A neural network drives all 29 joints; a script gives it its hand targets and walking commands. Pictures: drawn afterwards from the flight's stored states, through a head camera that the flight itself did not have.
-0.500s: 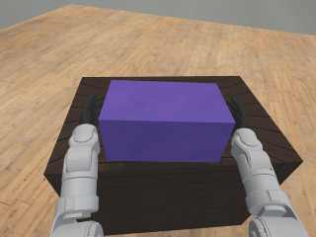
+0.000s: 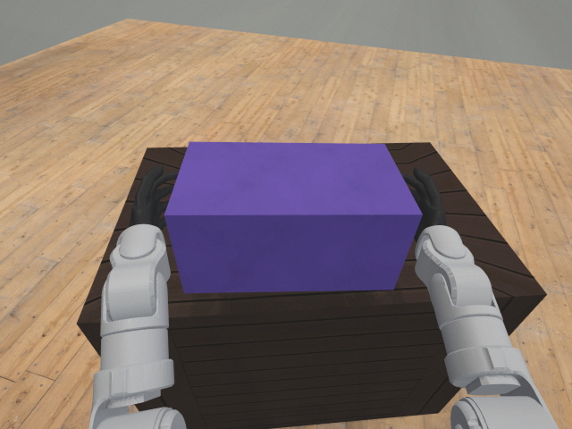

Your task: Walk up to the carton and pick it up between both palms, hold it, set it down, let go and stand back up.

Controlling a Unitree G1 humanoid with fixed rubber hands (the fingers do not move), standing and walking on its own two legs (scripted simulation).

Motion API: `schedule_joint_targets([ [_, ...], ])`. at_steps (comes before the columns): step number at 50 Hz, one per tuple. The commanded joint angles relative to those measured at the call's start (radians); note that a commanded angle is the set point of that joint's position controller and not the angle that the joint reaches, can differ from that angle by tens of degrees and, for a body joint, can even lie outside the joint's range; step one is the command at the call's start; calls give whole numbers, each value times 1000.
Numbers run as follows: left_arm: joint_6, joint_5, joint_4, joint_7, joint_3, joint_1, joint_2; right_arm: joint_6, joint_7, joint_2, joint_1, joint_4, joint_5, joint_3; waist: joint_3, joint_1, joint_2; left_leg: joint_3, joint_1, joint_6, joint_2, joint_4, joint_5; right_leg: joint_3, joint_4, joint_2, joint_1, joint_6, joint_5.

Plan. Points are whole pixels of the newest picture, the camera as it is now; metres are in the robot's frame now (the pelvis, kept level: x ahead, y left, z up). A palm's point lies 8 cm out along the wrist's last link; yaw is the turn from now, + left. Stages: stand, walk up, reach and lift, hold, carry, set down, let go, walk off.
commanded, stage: hold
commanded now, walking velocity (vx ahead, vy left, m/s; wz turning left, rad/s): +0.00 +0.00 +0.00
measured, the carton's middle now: (289, 214) +0.38 +0.01 +0.14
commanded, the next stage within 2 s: none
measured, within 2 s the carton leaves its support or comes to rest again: neither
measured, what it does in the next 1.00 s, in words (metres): stands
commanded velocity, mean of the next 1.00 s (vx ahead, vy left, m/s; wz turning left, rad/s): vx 0.00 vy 0.00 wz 0.00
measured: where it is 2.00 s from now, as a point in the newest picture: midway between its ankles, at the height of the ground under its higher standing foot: outside the picture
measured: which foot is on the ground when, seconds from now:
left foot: down 0.00-1.00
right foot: down 0.00-1.00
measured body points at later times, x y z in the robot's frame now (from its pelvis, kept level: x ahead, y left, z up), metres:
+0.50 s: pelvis -0.01 +0.00 +0.00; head -0.05 +0.02 +0.45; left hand +0.35 +0.20 +0.16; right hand +0.36 -0.18 +0.16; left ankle +0.05 +0.11 -0.75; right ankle -0.01 -0.10 -0.75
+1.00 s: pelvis +0.00 +0.00 +0.00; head -0.05 +0.02 +0.45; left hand +0.35 +0.20 +0.17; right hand +0.36 -0.18 +0.16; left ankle +0.05 +0.11 -0.75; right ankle -0.01 -0.10 -0.75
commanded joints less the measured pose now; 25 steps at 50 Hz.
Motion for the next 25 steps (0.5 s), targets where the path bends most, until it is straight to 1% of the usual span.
schedule_joint_targets([
  [1,-38,-160,-168,-186,-518,-662,-414,-95,152,443,-872,-418,87,409,-453,-12,49,-72,340,-20,-26,30,210,40,-60,4,-122,38,190],
  [3,-38,-152,-160,-190,-503,-680,-402,-91,151,443,-879,-407,77,400,-444,-11,51,-68,327,-16,-26,25,183,40,-62,0,-123,39,165],
  [5,-37,-157,-162,-193,-512,-681,-415,-93,151,457,-885,-419,79,401,-460,-15,63,-69,330,-17,-27,25,184,39,-59,-2,-120,39,179],
  [6,-37,-155,-157,-194,-507,-678,-411,-94,150,459,-893,-426,79,404,-466,-9,58,-67,332,-14,-28,30,191,43,-57,-4,-118,40,191],
  [7,-37,-157,-159,-194,-512,-674,-416,-94,149,460,-898,-433,84,408,-480,-12,58,-70,336,-17,-28,31,195,41,-56,-2,-111,40,195],
  [9,-37,-160,-184,-194,-509,-682,-405,-88,147,462,-886,-436,94,421,-493,-7,59,-70,340,-16,-28,30,207,44,-55,0,-96,42,207],
  [10,-37,-162,-186,-194,-514,-692,-404,-87,145,466,-888,-438,94,419,-492,-14,60,-69,344,-16,-28,33,210,45,-55,-3,-104,41,208],
  [12,-34,-155,-164,-195,-501,-685,-400,-83,145,455,-890,-430,88,414,-471,-7,65,-69,336,-14,-27,29,192,41,-56,-2,-112,41,186],
  [17,-34,-161,-139,-193,-500,-726,-398,-83,154,457,-915,-398,68,390,-461,-12,60,-62,320,-7,-24,15,124,41,-63,-8,-142,33,113],
  [18,-33,-156,-136,-194,-491,-733,-404,-82,156,462,-914,-382,66,383,-450,-7,65,-63,322,-6,-23,12,115,38,-67,-9,-143,33,102],
  [19,-33,-153,-123,-194,-494,-724,-405,-84,158,460,-916,-390,61,382,-466,-10,62,-63,326,-5,-21,11,114,39,-67,-9,-141,34,101],
  [20,-36,-161,-135,-194,-499,-740,-410,-85,159,463,-924,-389,65,377,-472,-16,61,-62,330,-7,-23,15,119,38,-64,-7,-142,32,104],
  [23,-34,-151,-111,-193,-481,-750,-408,-85,163,459,-935,-358,55,365,-465,-13,64,-59,329,-5,-24,10,93,34,-64,-9,-150,31,75],
  [25,-35,-150,-94,-192,-486,-760,-412,-89,166,460,-944,-346,52,358,-460,-18,71,-62,327,-4,-19,8,84,36,-66,-12,-165,29,64],
])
